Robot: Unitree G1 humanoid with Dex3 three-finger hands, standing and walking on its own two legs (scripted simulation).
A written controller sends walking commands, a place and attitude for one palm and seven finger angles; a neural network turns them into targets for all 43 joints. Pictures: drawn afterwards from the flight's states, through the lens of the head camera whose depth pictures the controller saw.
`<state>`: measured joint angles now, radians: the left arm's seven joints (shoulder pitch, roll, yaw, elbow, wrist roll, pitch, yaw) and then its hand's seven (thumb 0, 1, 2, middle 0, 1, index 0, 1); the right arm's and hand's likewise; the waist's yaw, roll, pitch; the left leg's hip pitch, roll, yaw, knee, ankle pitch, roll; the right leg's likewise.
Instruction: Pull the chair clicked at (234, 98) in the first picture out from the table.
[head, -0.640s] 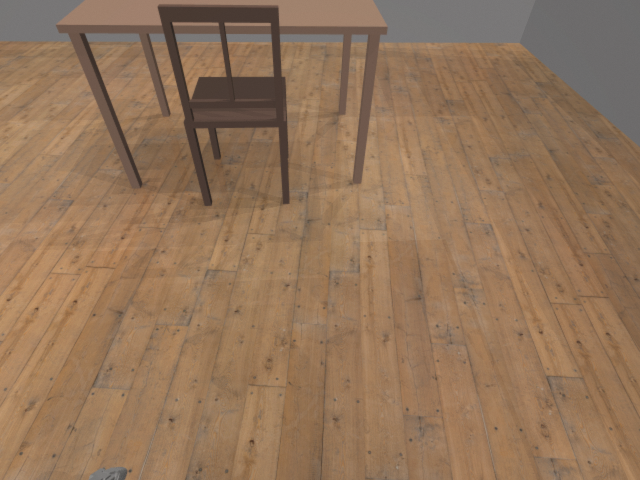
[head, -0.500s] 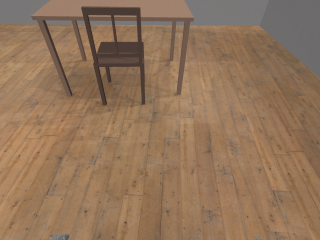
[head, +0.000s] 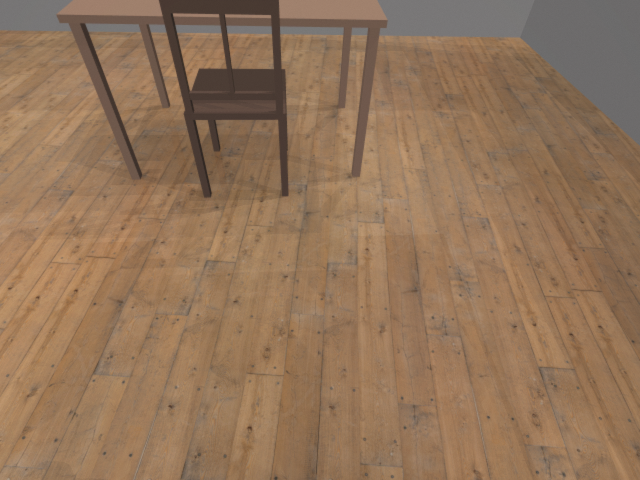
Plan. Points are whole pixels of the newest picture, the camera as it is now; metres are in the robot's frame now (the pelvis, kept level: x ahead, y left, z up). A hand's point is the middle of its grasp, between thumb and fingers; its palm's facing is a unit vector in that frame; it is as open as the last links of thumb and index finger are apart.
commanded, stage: stand and wait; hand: left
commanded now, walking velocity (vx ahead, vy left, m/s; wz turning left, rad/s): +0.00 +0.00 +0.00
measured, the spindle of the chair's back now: (227, 55) +1.47 +0.42 -0.11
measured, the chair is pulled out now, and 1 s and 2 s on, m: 0.00 0.00 0.00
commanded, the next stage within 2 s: look at it before walking up in 0.18 s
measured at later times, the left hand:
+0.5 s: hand out of the picture +0.08 +0.25 -0.16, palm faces -0.02 -0.94 -0.33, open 7.3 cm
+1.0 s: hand out of the picture +0.08 +0.24 -0.16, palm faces -0.01 -0.95 -0.33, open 7.3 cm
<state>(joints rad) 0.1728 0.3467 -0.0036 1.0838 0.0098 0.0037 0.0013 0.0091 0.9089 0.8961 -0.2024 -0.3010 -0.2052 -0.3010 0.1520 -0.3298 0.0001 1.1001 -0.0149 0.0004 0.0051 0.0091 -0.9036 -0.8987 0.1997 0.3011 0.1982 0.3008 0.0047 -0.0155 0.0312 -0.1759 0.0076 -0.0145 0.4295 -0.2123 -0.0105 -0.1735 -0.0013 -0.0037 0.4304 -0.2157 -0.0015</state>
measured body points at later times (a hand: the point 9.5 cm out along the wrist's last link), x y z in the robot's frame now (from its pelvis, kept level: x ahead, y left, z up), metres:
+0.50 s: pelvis +0.01 +0.00 +0.00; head +0.00 +0.00 +0.45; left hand +0.08 +0.29 -0.13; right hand +0.09 -0.29 -0.13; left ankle +0.01 +0.13 -0.74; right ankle +0.01 -0.12 -0.74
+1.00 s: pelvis +0.02 -0.01 +0.00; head +0.02 +0.00 +0.45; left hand +0.08 +0.28 -0.14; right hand +0.09 -0.29 -0.13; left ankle +0.02 +0.13 -0.74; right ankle +0.01 -0.12 -0.74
